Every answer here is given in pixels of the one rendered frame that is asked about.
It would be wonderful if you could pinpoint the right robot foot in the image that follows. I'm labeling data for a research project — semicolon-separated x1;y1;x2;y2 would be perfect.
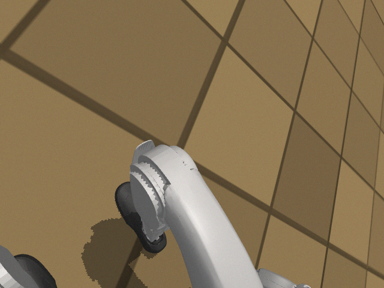
115;182;167;253

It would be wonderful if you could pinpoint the left robot foot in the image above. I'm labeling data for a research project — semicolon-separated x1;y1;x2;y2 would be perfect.
14;254;57;288

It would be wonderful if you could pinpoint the right robot hand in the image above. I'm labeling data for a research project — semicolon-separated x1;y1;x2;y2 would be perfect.
256;268;298;288

